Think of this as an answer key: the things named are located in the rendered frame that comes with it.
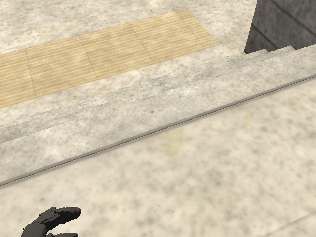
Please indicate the stairs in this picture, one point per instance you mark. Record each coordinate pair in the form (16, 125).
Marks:
(32, 124)

